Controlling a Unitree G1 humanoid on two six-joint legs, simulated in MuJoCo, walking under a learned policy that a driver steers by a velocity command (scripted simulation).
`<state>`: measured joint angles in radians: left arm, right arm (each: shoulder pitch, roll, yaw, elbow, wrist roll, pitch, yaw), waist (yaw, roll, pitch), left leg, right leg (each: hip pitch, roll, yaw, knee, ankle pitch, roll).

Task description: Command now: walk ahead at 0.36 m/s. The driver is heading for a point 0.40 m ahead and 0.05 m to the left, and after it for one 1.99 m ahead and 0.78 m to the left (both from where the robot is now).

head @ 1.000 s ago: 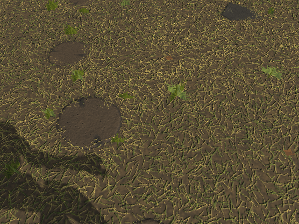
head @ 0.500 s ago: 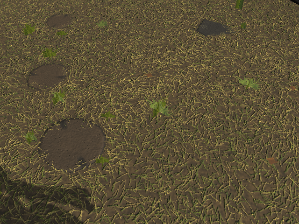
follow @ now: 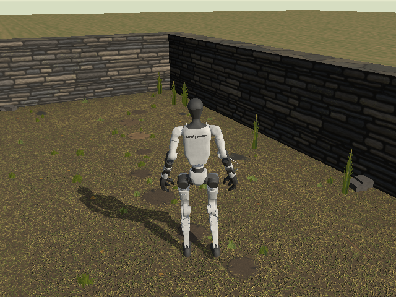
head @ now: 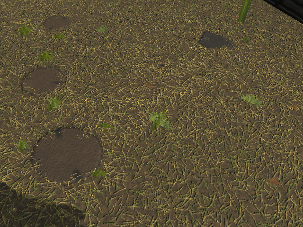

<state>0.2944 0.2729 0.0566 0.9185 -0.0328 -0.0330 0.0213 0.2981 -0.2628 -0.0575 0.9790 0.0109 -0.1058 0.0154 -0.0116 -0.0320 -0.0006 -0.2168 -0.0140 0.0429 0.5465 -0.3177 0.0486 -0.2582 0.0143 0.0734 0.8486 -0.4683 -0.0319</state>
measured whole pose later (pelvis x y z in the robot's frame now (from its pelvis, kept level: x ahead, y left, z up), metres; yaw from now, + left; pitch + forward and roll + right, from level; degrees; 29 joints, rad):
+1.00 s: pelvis +0.52 +0.02 -0.02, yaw +17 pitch +2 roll -2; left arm 0.28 0.28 0.06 0.95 0.00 -0.04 0.02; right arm 0.07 -0.27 -0.07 0.70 0.02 -0.05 0.05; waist 0.03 0.01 0.07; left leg -0.52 -0.01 0.07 0.64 -0.15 0.12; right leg -0.03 -0.08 -0.21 0.78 -0.48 0.03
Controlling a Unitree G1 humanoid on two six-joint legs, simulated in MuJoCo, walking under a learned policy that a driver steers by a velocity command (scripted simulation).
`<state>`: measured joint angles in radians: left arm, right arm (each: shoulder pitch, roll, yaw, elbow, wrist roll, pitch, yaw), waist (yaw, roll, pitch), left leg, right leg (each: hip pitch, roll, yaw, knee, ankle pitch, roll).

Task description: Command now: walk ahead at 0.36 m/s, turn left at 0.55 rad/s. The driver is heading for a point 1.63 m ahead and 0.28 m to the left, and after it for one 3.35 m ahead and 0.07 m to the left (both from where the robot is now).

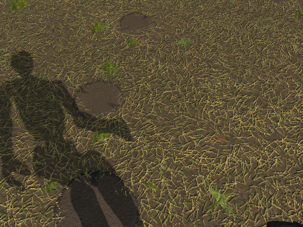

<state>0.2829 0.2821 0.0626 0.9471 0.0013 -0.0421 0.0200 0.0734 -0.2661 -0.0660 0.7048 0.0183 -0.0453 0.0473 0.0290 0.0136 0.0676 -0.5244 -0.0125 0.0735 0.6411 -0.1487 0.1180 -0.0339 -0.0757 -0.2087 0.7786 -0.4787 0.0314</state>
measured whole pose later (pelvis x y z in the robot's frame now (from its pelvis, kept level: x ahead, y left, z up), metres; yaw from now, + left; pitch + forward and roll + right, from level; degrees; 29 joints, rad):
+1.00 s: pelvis +0.28 +0.03 +0.03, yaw +24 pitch +3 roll -1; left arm 0.20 0.31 0.06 0.78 -0.01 -0.08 -0.04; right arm 0.40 -0.25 -0.04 0.72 0.00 -0.05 0.00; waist -0.03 -0.04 -0.03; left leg -0.09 -0.02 -0.02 0.31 -0.27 0.04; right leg -0.59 -0.06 0.00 0.92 -0.23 -0.01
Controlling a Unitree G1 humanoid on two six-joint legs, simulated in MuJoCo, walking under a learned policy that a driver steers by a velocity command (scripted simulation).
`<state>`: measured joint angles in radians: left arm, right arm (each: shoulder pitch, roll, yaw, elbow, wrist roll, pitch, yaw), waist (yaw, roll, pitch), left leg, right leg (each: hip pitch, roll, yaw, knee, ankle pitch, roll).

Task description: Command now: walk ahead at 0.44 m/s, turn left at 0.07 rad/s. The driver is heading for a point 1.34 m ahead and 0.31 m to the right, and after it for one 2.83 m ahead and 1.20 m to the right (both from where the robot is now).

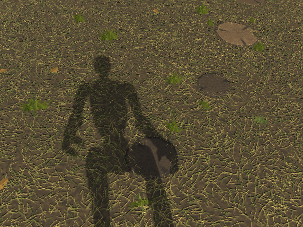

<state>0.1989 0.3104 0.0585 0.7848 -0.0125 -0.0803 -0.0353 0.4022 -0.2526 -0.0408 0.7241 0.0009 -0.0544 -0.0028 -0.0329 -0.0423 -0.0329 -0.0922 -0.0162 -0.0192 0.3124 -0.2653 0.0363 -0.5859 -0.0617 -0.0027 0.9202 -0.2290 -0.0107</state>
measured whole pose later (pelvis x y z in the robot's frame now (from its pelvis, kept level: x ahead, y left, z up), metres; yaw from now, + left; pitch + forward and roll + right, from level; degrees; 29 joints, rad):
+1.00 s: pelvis +0.54 +0.00 +0.00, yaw -2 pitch +1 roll +1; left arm 0.21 0.31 0.05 0.81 -0.02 -0.06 -0.01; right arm 0.31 -0.26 -0.05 0.78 -0.01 -0.09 0.02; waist -0.03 -0.05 0.03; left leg -0.20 -0.05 0.07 0.33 -0.15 0.06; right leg -0.60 -0.10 0.05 1.07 -0.25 -0.01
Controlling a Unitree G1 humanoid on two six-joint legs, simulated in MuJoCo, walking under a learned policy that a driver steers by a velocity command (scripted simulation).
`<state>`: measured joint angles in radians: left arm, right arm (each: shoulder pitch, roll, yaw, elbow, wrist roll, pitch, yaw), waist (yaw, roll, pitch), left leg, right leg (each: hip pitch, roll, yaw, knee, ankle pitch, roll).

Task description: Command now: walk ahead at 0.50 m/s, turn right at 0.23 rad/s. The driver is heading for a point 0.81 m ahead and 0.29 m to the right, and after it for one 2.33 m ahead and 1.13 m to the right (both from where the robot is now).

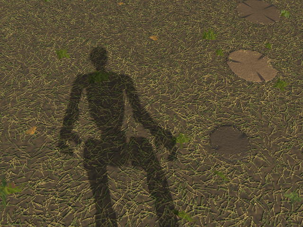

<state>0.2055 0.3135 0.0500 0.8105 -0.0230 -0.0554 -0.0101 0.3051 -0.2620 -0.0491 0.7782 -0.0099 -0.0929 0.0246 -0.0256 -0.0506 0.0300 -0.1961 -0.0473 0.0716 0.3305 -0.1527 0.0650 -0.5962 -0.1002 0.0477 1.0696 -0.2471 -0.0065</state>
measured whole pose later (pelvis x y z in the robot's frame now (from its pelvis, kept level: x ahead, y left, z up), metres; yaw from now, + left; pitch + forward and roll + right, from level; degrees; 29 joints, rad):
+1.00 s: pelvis +0.57 -0.13 -0.01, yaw -32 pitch +1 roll +1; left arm 0.28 0.31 0.07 0.70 -0.02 -0.02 0.01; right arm 0.23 -0.26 -0.06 0.76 -0.01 -0.10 0.02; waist -0.02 -0.05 0.02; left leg -0.25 -0.03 0.05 0.41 -0.18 0.03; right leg -0.50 -0.02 0.08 1.14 -0.36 -0.01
